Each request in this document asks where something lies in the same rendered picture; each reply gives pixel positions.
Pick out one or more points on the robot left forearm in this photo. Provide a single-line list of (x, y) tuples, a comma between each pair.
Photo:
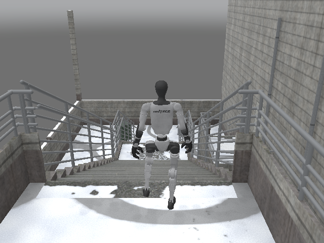
[(137, 137)]

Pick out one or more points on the left robot hand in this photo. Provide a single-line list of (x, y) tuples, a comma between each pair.
[(134, 151)]

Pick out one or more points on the robot right forearm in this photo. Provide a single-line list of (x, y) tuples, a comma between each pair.
[(185, 134)]

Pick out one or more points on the robot left foot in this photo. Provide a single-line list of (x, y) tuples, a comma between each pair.
[(146, 192)]

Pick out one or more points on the left robot upper arm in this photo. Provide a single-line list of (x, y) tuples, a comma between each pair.
[(143, 116)]

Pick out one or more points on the right robot hand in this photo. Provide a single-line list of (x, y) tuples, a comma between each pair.
[(188, 145)]

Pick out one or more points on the robot foot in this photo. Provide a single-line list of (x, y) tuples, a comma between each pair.
[(146, 192), (171, 204)]

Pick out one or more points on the right robot upper arm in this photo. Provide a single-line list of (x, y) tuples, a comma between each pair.
[(180, 116)]

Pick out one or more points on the robot right foot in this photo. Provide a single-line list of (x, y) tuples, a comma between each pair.
[(171, 204)]

